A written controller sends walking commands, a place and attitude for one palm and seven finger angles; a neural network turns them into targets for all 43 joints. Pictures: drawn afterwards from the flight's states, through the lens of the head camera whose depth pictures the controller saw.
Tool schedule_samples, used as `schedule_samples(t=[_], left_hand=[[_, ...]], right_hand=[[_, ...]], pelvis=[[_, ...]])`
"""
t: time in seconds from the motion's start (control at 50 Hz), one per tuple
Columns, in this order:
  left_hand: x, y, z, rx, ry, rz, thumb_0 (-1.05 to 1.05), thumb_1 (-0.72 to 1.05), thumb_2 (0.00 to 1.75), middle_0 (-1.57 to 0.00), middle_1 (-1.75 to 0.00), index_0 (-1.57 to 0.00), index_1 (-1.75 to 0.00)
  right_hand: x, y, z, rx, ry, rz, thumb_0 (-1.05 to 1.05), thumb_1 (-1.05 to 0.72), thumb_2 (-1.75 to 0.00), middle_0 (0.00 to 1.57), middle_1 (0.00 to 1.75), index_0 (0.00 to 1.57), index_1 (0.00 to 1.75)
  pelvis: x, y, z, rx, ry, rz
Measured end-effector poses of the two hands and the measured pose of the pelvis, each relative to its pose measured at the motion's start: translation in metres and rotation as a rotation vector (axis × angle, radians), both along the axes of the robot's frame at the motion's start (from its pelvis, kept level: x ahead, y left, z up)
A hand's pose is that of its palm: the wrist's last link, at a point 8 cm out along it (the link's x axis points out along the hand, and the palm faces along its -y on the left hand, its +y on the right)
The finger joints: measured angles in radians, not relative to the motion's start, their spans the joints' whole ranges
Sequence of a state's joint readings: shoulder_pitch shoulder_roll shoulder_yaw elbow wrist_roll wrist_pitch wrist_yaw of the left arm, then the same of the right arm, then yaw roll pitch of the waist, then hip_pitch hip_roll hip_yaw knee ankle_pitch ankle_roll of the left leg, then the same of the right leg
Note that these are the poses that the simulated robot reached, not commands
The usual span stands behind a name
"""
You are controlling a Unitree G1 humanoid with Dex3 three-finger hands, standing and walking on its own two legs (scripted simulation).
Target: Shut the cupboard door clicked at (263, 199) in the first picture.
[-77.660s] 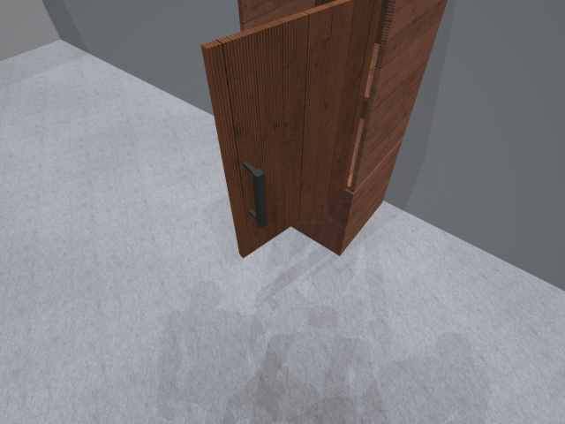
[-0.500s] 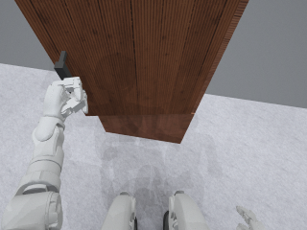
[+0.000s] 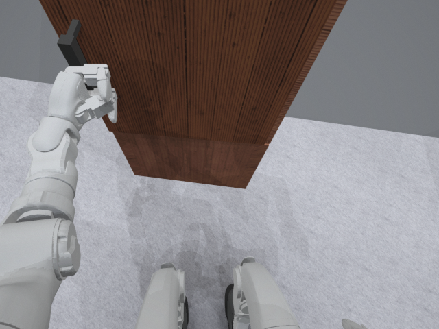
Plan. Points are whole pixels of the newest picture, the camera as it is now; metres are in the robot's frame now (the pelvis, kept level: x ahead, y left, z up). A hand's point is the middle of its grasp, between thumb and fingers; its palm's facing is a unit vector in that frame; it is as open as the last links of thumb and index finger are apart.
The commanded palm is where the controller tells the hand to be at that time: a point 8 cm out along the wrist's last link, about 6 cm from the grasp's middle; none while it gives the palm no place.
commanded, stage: push the door shut along its arc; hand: left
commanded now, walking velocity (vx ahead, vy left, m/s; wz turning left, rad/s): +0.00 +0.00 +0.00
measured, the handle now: (89, 72) +0.57 +0.21 +0.05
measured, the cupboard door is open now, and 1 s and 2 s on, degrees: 3 0 0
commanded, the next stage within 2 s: pull the fist back off the door in 0.36 s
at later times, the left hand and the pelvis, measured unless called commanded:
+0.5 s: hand (123, 91) +0.52 +0.15 +0.06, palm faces -0.22 -0.97 -0.05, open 3.1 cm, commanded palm +0.55 +0.15 +0.05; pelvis -0.02 +0.00 -0.02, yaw +0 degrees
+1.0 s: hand (132, 94) +0.51 +0.13 +0.06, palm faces +0.09 -0.99 -0.06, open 3.1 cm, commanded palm +0.47 +0.17 +0.05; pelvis +0.01 -0.02 +0.02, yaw -1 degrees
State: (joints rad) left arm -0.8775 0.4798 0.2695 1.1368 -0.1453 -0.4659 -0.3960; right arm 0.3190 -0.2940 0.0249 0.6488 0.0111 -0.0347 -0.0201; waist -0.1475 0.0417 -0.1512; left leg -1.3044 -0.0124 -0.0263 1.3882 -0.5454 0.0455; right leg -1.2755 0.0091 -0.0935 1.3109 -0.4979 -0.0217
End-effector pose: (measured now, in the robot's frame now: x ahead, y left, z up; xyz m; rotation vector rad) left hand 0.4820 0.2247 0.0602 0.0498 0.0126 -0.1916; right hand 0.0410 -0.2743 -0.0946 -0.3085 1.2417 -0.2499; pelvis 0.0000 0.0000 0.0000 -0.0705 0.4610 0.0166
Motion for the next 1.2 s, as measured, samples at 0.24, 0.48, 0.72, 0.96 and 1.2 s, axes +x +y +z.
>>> schedule_samples(t=[0.24, 0.48, 0.72, 0.96, 1.2], left_hand=[[0.028, -0.016, -0.002, 0.01, 0.007, -0.076, 0.02, 0.9, 0.9, -1.3, -1.5, -1.29, -1.5], [0.027, -0.017, -0.001, 0.017, 0.019, -0.052, 0.02, 0.9, 0.9, -1.3, -1.5, -1.29, -1.5], [0.05, -0.068, 0.0, 0.007, -0.027, 0.248, 0.02, 0.91, 0.9, -1.3, -1.5, -1.29, -1.5], [0.014, -0.043, -0.002, 0.007, -0.009, 0.283, 0.02, 0.9, 0.91, -1.3, -1.5, -1.29, -1.5], [-0.031, -0.049, -0.007, -0.029, -0.025, 0.233, 0.02, 0.9, 0.9, -1.3, -1.5, -1.3, -1.5]], right_hand=[[-0.023, 0.009, -0.003, 0.004, 0.066, -0.029, 0.01, -0.9, -0.9, 0.21, 0.3, 0.2, 0.3], [-0.035, 0.005, -0.01, -0.02, 0.056, -0.003, 0.01, -0.9, -0.9, 0.21, 0.3, 0.2, 0.3], [-0.054, 0.0, -0.011, 0.029, 0.055, -0.019, 0.01, -0.9, -0.9, 0.21, 0.3, 0.2, 0.3], [-0.055, 0.014, -0.005, 0.152, 0.141, -0.097, 0.01, -0.9, -0.9, 0.21, 0.3, 0.2, 0.3], [0.053, -0.012, 0.013, 0.068, -0.056, 0.015, 0.01, -0.9, -0.9, 0.21, 0.3, 0.2, 0.3]], pelvis=[[0.001, 0.004, -0.006, -0.013, 0.032, -0.006], [-0.016, -0.003, -0.016, -0.023, 0.036, 0.014], [-0.019, -0.012, -0.016, -0.004, 0.063, -0.016], [0.01, -0.018, 0.013, 0.043, 0.019, -0.05], [0.03, -0.016, 0.025, 0.042, -0.022, -0.019]])
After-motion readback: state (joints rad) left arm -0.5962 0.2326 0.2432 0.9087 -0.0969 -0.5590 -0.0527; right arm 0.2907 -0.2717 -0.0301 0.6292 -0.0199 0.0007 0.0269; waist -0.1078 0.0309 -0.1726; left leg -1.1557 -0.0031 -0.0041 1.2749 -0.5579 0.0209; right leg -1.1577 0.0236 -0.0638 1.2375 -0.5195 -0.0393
